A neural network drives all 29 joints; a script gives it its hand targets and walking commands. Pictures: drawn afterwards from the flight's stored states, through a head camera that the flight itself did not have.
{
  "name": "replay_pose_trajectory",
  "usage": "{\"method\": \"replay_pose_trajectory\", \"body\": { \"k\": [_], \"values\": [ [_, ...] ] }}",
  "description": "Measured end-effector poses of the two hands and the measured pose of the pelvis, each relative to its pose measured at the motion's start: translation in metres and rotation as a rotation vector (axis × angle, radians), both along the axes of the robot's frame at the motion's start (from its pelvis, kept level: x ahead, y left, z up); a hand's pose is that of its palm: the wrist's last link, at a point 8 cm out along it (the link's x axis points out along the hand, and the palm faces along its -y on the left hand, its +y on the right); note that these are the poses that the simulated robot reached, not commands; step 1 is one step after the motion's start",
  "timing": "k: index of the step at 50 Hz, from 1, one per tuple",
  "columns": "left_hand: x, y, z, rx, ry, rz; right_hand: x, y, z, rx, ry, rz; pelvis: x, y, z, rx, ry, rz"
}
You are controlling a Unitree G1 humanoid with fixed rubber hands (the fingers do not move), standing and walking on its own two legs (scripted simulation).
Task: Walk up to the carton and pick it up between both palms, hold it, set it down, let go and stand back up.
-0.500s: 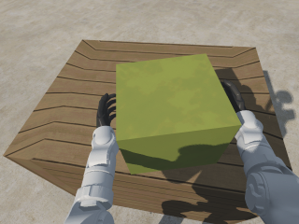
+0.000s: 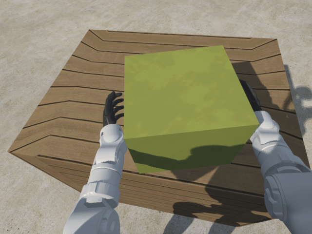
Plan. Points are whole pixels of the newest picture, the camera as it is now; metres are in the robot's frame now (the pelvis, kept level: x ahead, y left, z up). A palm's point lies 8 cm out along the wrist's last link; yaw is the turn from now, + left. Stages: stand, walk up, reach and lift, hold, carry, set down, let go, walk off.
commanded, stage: set down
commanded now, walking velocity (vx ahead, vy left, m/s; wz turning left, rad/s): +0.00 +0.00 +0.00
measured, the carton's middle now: (179, 112) +0.44 +0.01 +0.02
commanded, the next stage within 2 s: none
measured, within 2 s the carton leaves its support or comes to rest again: neither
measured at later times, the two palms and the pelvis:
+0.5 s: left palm (115, 134) +0.36 +0.18 +0.00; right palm (257, 112) +0.46 -0.20 +0.02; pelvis -0.01 +0.00 +0.00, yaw +0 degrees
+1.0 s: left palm (107, 155) +0.29 +0.18 +0.03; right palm (278, 135) +0.39 -0.23 +0.02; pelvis -0.06 -0.01 -0.01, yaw +0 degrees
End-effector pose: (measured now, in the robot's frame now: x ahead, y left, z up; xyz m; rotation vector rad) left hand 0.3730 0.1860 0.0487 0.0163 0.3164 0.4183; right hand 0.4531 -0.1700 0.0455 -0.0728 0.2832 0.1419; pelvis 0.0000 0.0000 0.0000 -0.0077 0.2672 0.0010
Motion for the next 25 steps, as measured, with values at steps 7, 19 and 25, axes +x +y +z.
{"method": "replay_pose_trajectory", "body": {
  "k": [7,19,25],
  "values": [
    [0.002,0.0,-0.013,0.003,0.019,-0.003,0.006,0.001,-0.016,0.014,0.023,0.004,-0.006,-0.002,-0.002,0.002,0.049,-0.001],
    [-0.001,-0.001,-0.034,-0.019,0.061,-0.004,0.012,-0.013,-0.032,0.02,0.03,-0.023,-0.008,-0.001,-0.004,0.002,0.105,-0.003],
    [-0.012,-0.003,-0.044,-0.024,0.086,-0.02,0.011,-0.028,-0.026,-0.009,0.008,-0.029,-0.013,-0.003,-0.005,0.003,0.116,-0.003]
  ]
}}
